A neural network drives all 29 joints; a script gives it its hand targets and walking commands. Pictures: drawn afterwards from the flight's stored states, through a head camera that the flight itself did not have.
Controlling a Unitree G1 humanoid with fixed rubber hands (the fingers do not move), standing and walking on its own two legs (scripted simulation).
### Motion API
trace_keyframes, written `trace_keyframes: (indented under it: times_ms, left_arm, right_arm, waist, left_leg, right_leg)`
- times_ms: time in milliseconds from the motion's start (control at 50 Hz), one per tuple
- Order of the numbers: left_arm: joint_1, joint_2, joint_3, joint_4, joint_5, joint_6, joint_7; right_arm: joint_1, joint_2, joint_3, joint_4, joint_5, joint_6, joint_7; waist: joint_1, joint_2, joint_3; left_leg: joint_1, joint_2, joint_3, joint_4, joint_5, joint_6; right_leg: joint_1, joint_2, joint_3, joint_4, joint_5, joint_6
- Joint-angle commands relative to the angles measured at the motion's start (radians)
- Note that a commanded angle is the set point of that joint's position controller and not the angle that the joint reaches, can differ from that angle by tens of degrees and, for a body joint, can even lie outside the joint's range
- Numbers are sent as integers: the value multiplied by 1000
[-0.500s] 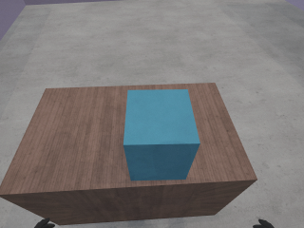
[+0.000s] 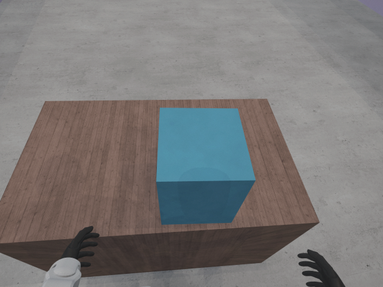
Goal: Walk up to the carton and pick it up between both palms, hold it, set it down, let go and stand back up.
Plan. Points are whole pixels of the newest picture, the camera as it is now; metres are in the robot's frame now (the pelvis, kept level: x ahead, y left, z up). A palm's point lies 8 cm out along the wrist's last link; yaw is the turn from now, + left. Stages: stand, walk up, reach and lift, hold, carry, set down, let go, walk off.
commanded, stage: reach and lift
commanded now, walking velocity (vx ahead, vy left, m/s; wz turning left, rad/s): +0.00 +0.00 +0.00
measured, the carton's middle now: (197, 169) +0.41 -0.03 -0.06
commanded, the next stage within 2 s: none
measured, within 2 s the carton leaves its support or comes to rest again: neither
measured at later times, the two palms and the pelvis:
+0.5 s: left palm (68, 277) +0.16 +0.24 -0.05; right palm (310, 275) +0.15 -0.25 -0.06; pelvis +0.00 -0.02 +0.02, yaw +0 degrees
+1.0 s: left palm (80, 272) +0.17 +0.21 -0.04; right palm (306, 264) +0.17 -0.24 -0.04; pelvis +0.00 -0.01 +0.01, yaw +0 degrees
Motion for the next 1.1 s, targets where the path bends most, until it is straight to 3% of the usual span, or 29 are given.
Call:
trace_keyframes:
  times_ms: [0,60,100,180,200,220,240,260,280,320,360,420,500,540,560,580,600,640,680,720,760,820,880,900,920,960,1020,1060,1080]
  left_arm:
    - [43,93,59,-128,-22,-94,17]
    - [55,74,54,-190,-46,-159,20]
    - [8,91,60,-133,-50,-184,13]
    - [14,111,76,-172,-80,-257,1]
    - [7,122,84,-159,-84,-271,-3]
    - [41,134,92,-90,-104,-285,-13]
    - [44,142,106,-91,-102,-301,-19]
    - [45,130,95,-76,-102,-320,-24]
    - [42,123,78,-57,-100,-318,-22]
    - [76,100,68,-8,-129,-344,-30]
    - [65,132,86,-7,-126,-363,-28]
    - [81,105,62,-41,-142,-399,-18]
    - [76,100,26,-61,-172,-477,-4]
    - [98,96,36,-28,-176,-502,-6]
    - [108,97,35,-34,-183,-518,-9]
    - [96,89,20,-50,-190,-534,-7]
    - [90,97,19,-5,-204,-554,-13]
    - [111,77,8,16,-204,-589,-14]
    - [113,68,-29,-13,-227,-627,-5]
    - [133,69,-18,-13,-222,-658,6]
    - [167,50,-45,-14,-244,-686,2]
    - [159,57,-42,30,-225,-733,-5]
    - [128,39,-74,-13,-232,-785,6]
    - [161,34,-63,41,-236,-794,-3]
    - [116,21,-71,24,-237,-814,1]
    - [157,15,-65,31,-222,-832,3]
    - [133,22,-73,32,-223,-864,6]
    - [100,12,-89,59,-244,-879,4]
    - [74,7,-83,83,-249,-880,6]
  right_arm:
    - [28,-142,-108,-123,70,-87,-9]
    - [38,-103,-101,-124,67,-123,-8]
    - [26,-69,-86,-100,53,-122,-29]
    - [40,-18,-66,-203,54,-155,-53]
    - [36,-9,-62,-212,53,-162,-70]
    - [60,-2,-54,-200,46,-160,-80]
    - [71,13,-51,-186,38,-158,-89]
    - [70,44,-42,-212,42,-167,-90]
    - [55,32,-45,-175,42,-163,-95]
    - [69,36,-40,-173,39,-163,-98]
    - [63,61,-39,-208,40,-170,-110]
    - [45,71,-34,-217,71,-186,-102]
    - [43,91,-34,-279,91,-226,-98]
    - [73,103,-20,-238,107,-220,-90]
    - [75,92,-17,-254,108,-230,-94]
    - [82,102,-25,-222,120,-229,-89]
    - [53,112,-17,-253,125,-242,-95]
    - [68,108,-5,-241,135,-254,-87]
    - [60,98,-25,-218,141,-273,-76]
    - [45,98,-16,-237,159,-295,-69]
    - [70,91,-19,-249,182,-314,-66]
    - [61,114,11,-217,190,-335,-60]
    - [24,115,23,-261,202,-373,-58]
    - [44,123,30,-251,197,-372,-53]
    - [24,130,50,-235,204,-380,-50]
    - [35,124,48,-236,220,-402,-41]
    - [23,139,77,-234,235,-408,-40]
    - [-5,157,84,-255,246,-415,-52]
    - [-21,151,72,-247,240,-411,-49]
  waist:
    - [20,42,-268]
    - [15,51,-280]
    - [11,54,-198]
    - [40,27,-227]
    - [42,28,-223]
    - [30,-35,-184]
    - [32,-26,-153]
    - [60,-23,-147]
    - [36,8,-158]
    - [41,-24,-117]
    - [57,-6,-103]
    - [64,36,-137]
    - [72,49,-160]
    - [60,66,-127]
    - [54,29,-139]
    - [41,71,-132]
    - [58,36,-152]
    - [50,12,-127]
    - [36,54,-170]
    - [46,91,-164]
    - [26,52,-198]
    - [54,73,-175]
    - [60,56,-192]
    - [47,35,-179]
    - [63,64,-164]
    - [52,58,-182]
    - [62,61,-156]
    - [63,16,-122]
    - [55,5,-101]
  left_leg:
    - [491,-36,-43,-109,285,-35]
    - [514,-29,-40,-141,297,-37]
    - [464,-39,-24,-165,242,-23]
    - [444,-62,1,-191,222,-15]
    - [427,-69,9,-202,229,-12]
    - [414,-75,9,-216,208,0]
    - [418,-77,23,-221,184,-3]
    - [400,-69,11,-235,169,0]
    - [420,-73,19,-227,177,-11]
    - [439,-66,15,-246,165,-5]
    - [412,-72,25,-251,156,-1]
    - [436,-61,13,-250,181,-29]
    - [423,-62,14,-248,199,-32]
    - [432,-61,11,-258,181,-34]
    - [423,-57,5,-264,169,-25]
    - [426,-61,12,-253,187,-37]
    - [421,-65,1,-251,196,-27]
    - [435,-60,0,-263,192,-29]
    - [444,-51,-8,-253,213,-40]
    - [415,-54,-10,-241,215,-49]
    - [463,-55,-23,-226,279,-49]
    - [431,-56,-23,-222,245,-45]
    - [394,-56,-34,-220,222,-40]
    - [409,-64,-34,-218,247,-36]
    - [382,-64,-30,-202,243,-40]
    - [405,-61,-33,-200,266,-42]
    - [383,-68,-32,-199,205,-32]
    - [330,-68,-36,-198,172,-23]
    - [327,-65,-37,-194,108,-19]
  right_leg:
    - [-160,10,-86,-148,456,-23]
    - [-133,12,-82,-189,417,-29]
    - [-138,2,-59,-211,371,-25]
    - [-51,-18,-28,-239,403,-3]
    - [-36,-27,-21,-229,450,6]
    - [-20,-30,-12,-246,460,20]
    - [-22,-41,-1,-266,429,29]
    - [-10,-45,-3,-258,416,21]
    - [-29,-28,-11,-259,390,16]
    - [-72,-15,-22,-298,284,7]
    - [-43,-44,-3,-300,293,15]
    - [-51,-31,-23,-310,253,3]
    - [-40,-24,-13,-301,254,1]
    - [-54,-38,-7,-313,228,-6]
    - [-48,-37,-10,-317,215,1]
    - [-55,-21,-26,-310,209,-12]
    - [-62,-37,-6,-311,234,-3]
    - [-58,-35,-15,-324,198,-4]
    - [-70,-25,-26,-310,178,-20]
    - [-67,-29,-19,-298,170,-30]
    - [-88,-14,-37,-298,216,-21]
    - [-77,-38,-16,-298,187,-25]
    - [-81,-31,-15,-280,158,-19]
    - [-67,-27,-23,-276,193,-18]
    - [-102,-30,-13,-264,183,-19]
    - [-98,-19,-25,-254,188,-14]
    - [-108,-30,-14,-256,143,-15]
    - [-101,-31,-7,-238,135,-11]
    - [-141,-35,8,-250,53,-21]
